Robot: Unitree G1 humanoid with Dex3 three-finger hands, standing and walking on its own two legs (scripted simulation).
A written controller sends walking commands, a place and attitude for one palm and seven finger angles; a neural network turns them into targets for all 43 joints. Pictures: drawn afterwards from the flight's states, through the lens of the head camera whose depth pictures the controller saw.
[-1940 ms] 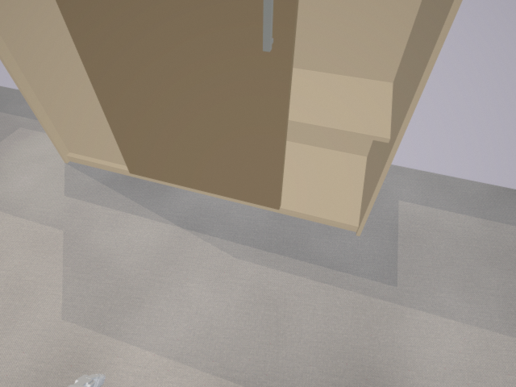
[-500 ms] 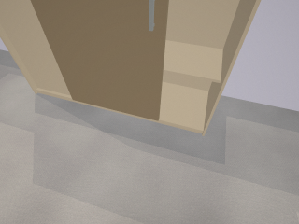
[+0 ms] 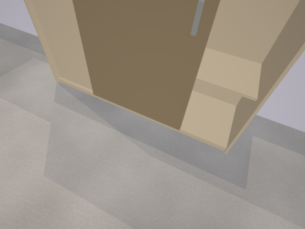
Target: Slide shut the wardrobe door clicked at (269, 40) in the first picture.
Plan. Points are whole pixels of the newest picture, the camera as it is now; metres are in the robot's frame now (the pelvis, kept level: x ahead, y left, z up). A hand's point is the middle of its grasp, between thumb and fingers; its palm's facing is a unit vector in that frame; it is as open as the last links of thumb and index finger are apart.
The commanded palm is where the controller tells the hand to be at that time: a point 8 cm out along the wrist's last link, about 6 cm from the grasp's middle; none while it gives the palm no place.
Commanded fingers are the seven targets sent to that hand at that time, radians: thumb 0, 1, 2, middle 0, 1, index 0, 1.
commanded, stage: walk to a spot facing it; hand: left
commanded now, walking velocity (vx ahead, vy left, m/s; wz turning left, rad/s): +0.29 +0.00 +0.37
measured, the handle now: (198, 17) +0.95 -0.17 +0.15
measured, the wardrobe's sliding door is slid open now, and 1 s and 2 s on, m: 0.38 0.38 0.38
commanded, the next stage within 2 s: turn to face it in 0.16 s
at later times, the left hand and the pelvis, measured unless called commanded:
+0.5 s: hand (107, 191) +0.27 +0.15 -0.16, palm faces +0.10 -0.98 -0.20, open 7.4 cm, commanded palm none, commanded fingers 0.00 0.90 0.90 -0.20 -0.30 -0.20 -0.30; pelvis +0.18 -0.03 -0.01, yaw +5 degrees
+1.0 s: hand (91, 179) +0.30 +0.21 -0.16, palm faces -0.11 -0.97 -0.22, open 7.4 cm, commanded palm none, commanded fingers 0.00 0.90 0.90 -0.20 -0.30 -0.20 -0.30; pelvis +0.22 +0.00 +0.01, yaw -12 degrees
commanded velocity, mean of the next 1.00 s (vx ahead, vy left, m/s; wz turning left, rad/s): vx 0.06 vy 0.00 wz -0.35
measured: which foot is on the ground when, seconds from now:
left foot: down 0.00-0.42, up 0.44-0.78, down 0.80-1.00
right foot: up 0.00-0.40, down 0.42-0.82, up 0.84-1.00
